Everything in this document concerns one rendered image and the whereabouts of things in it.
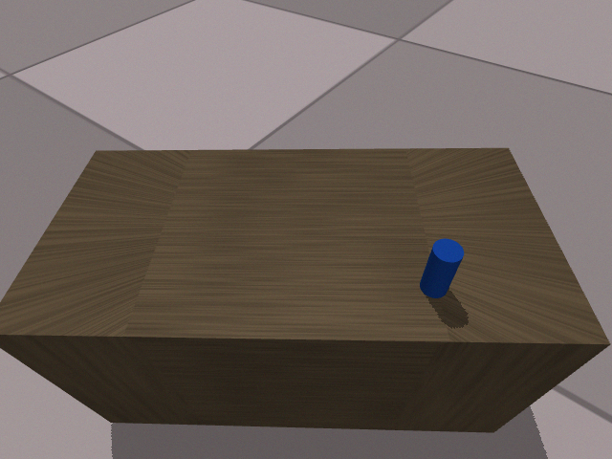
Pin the can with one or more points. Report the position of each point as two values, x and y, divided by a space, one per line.
442 264

